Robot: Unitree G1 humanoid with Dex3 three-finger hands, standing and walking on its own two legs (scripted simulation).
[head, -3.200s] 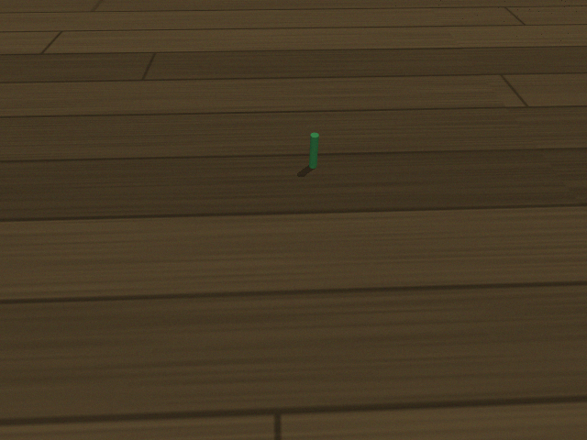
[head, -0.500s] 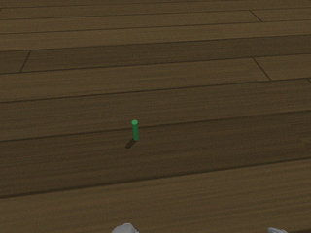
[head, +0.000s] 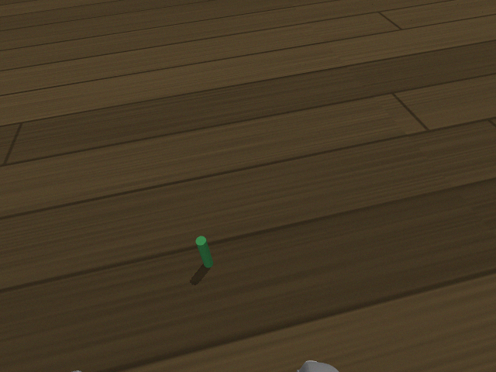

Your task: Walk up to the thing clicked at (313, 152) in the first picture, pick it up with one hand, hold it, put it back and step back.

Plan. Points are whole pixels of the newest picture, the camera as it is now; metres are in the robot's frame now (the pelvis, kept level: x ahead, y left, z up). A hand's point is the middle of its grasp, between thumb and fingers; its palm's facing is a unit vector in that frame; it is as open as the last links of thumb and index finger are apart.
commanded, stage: walk up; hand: left
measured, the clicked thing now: (204, 252) +0.66 +0.22 -0.65
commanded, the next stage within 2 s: none
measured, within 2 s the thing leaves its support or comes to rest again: neither
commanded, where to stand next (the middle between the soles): +0.30 +0.05 m, yaw +0 degrees
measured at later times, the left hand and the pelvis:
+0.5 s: hand (79, 348) +0.20 +0.34 -0.14, palm faces -0.05 -0.93 -0.37, open 7.4 cm; pelvis +0.16 +0.05 +0.01, yaw +1 degrees
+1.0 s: hand (121, 270) +0.35 +0.30 -0.14, palm faces -0.03 -0.93 -0.36, open 7.4 cm; pelvis +0.23 +0.05 +0.00, yaw +0 degrees
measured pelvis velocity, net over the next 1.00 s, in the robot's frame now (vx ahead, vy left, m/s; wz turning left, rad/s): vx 0.23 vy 0.05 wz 0.00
